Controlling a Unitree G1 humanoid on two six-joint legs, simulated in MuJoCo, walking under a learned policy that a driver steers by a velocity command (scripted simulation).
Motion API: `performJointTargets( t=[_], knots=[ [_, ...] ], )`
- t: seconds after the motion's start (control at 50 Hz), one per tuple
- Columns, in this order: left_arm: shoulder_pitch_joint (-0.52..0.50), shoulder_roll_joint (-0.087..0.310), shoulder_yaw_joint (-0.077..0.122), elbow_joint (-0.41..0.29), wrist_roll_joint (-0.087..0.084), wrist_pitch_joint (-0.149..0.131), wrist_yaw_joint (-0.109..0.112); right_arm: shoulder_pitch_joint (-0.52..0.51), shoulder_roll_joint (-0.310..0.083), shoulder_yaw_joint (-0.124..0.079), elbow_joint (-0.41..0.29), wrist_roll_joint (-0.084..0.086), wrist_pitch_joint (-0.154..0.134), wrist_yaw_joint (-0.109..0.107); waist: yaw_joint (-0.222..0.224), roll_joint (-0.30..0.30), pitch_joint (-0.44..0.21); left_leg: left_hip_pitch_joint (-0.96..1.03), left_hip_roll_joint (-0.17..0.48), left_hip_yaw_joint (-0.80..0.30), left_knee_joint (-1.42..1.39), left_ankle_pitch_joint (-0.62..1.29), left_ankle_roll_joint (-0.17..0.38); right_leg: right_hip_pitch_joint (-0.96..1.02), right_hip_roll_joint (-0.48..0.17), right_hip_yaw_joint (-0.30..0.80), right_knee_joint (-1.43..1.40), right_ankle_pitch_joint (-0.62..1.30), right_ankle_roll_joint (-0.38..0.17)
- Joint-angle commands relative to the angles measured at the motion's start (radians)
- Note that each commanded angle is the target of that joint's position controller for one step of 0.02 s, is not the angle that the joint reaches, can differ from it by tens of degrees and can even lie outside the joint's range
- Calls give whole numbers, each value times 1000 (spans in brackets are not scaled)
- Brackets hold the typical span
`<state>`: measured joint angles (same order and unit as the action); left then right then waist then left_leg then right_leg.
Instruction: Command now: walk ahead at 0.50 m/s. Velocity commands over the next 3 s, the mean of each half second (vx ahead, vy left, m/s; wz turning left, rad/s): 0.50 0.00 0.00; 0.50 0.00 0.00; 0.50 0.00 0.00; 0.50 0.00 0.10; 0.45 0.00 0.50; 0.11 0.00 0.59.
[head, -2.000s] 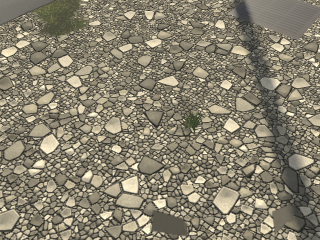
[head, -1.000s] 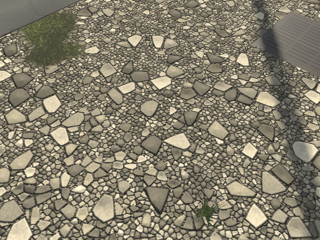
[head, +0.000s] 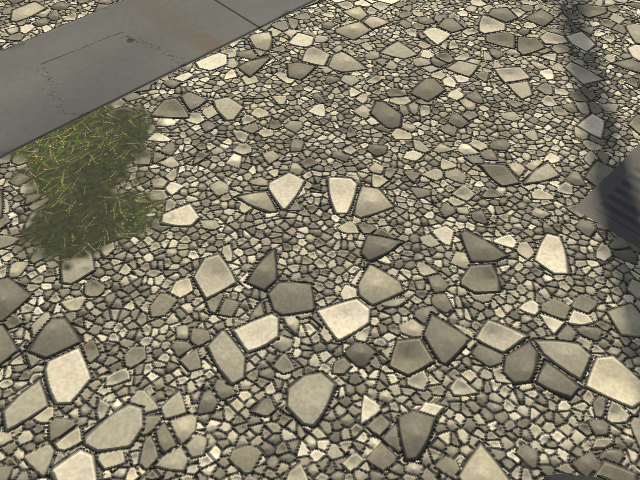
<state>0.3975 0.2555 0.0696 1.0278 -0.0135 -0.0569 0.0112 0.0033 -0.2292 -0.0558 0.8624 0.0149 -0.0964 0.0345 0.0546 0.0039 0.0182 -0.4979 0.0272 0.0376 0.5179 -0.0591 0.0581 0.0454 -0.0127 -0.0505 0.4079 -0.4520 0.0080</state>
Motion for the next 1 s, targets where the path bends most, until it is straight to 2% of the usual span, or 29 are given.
performJointTargets(
  t=[0.02,0.04,0.06,0.08,0.1,0.12,0.14,0.16,0.22,0.26,0.34,0.46,0.5,0.52,0.54,0.56,0.58,0.6,0.62,0.64,0.66,0.68,0.7,0.72,0.76,0.8,0.84,0.92,1.0],
  knots=[
    [92,-32,-29,-74,11,-29,-7,445,-306,-87,79,-9,-1,-5,-136,318,-381,903,367,-686,-150,-214,278,-653,78,47,787,-77,-31],
    [23,74,-6,-68,-11,-52,-11,420,-210,-59,68,-2,-4,-3,-168,205,-341,866,341,-727,-214,-321,237,-760,30,178,906,-125,-53],
    [-69,122,7,-99,-32,-65,-14,331,-171,-47,50,-1,-9,-6,-152,159,-211,741,315,-584,-228,-281,194,-819,-20,159,917,-35,-73],
    [-117,122,8,-109,-29,-67,-6,245,-150,-37,30,-8,-11,-6,-119,70,-138,592,282,-471,-253,-175,173,-779,-75,130,875,64,-75],
    [-139,114,15,-111,-13,-61,1,197,-123,-30,24,-19,-12,-3,-92,41,-81,468,250,-392,-286,-96,165,-737,-106,122,821,126,-73],
    [-114,97,18,-108,-9,-48,2,182,-109,-24,28,-29,-16,-2,-58,77,-75,395,231,-343,-312,-49,163,-669,-132,131,786,163,-72],
    [-95,77,17,-101,-8,-37,3,186,-97,-22,35,-27,-17,0,-46,82,-68,362,213,-306,-336,-26,165,-638,-139,129,755,176,-68],
    [-91,62,17,-99,-9,-27,4,203,-101,-22,45,-23,-19,-3,-39,80,-56,341,204,-272,-357,-10,169,-635,-145,122,722,186,-62],
    [-185,67,22,-130,3,-15,8,255,-144,-30,66,-20,-19,-22,-51,47,-7,346,203,-218,-396,63,175,-729,-152,112,589,304,-33],
    [-247,60,22,-150,8,-16,4,289,-147,-29,78,-18,-12,-33,-64,44,5,374,192,-184,-404,91,163,-769,-146,106,485,405,-19],
    [-372,38,11,-183,3,-24,-10,344,-149,-25,98,-10,-6,-41,-101,55,35,396,159,-111,-415,88,132,-738,-110,69,280,561,-19],
    [-522,38,-5,-244,-8,-38,-44,435,-163,-32,149,-2,20,-47,-140,56,84,573,223,-106,-345,142,131,-770,-76,50,129,487,-44],
    [-503,58,-1,-249,-11,-44,-54,422,-175,-39,152,1,28,-51,-112,72,67,612,244,-106,-292,253,116,-711,-57,39,101,417,-70],
    [-454,80,8,-239,-10,-47,-55,401,-186,-43,147,1,31,-52,-80,89,34,615,240,-98,-240,397,104,-622,-31,19,93,385,-85],
    [-354,108,24,-211,-6,-48,-52,375,-190,-44,141,4,35,-52,-21,99,-29,599,217,-73,-131,568,87,-469,7,-12,78,386,-107],
    [-178,158,50,-155,-2,-47,-46,359,-168,-35,132,1,38,-52,56,81,-135,513,162,-34,66,598,58,-217,11,-9,84,418,-140],
    [10,236,70,-118,11,-43,-34,374,-136,-19,107,-20,37,-52,102,-52,-290,274,92,9,399,254,21,109,-197,236,109,427,-208],
    [41,268,71,-98,9,-41,-42,498,2,18,113,-13,13,-38,24,-311,-412,-98,-95,-55,706,-483,-29,392,-394,718,-34,225,-362],
    [13,172,43,-107,0,-42,-42,417,-109,-6,116,13,-11,-32,59,-200,-353,-207,-42,-171,818,-516,-9,348,-358,732,-94,119,-318],
    [-78,134,31,-125,-1,-45,-37,319,-155,-19,83,33,-26,-30,46,-158,-211,-264,7,-144,822,-427,7,212,-329,580,-113,166,-275],
    [-157,116,22,-142,6,-47,-37,271,-151,-20,75,30,-29,-37,13,-64,-136,-223,60,-117,776,-331,7,58,-295,470,-142,270,-254],
    [-203,83,12,-146,17,-49,-41,245,-144,-28,74,13,-22,-44,-16,-28,-74,-180,89,-107,720,-274,5,-68,-256,384,-177,352,-238],
    [-216,77,9,-143,28,-53,-42,281,-122,-29,77,10,-9,-44,-53,-74,-73,-113,114,-118,687,-240,3,-140,-246,343,-203,388,-242],
    [-213,69,7,-137,25,-55,-45,301,-100,-28,84,8,3,-45,-65,-75,-65,-83,122,-116,654,-234,-3,-177,-233,314,-228,403,-246],
    [-185,90,10,-119,19,-58,-37,280,-84,-29,77,7,20,-49,-76,-66,-32,-99,134,-102,579,-203,-17,-220,-219,257,-269,418,-251],
    [-152,120,16,-107,19,-57,-24,202,-92,-32,48,-4,25,-51,-63,-49,0,-174,139,-97,474,-107,-38,-211,-221,225,-292,457,-253],
    [-121,124,16,-96,17,-51,-14,139,-86,-32,28,-10,23,-46,-48,-49,10,-203,133,-90,360,8,-50,-189,-203,184,-300,477,-236],
    [-60,130,15,-72,6,-45,-6,4,-65,-20,-8,-4,16,-32,-7,-57,39,-156,89,-47,144,164,-50,-170,-169,109,-308,469,-203],
    [9,138,20,-33,-1,-30,-4,-99,-69,-10,-48,5,9,-12,24,-59,72,-181,68,-41,40,128,-36,-45,-216,107,-264,478,-201]
  ],
)
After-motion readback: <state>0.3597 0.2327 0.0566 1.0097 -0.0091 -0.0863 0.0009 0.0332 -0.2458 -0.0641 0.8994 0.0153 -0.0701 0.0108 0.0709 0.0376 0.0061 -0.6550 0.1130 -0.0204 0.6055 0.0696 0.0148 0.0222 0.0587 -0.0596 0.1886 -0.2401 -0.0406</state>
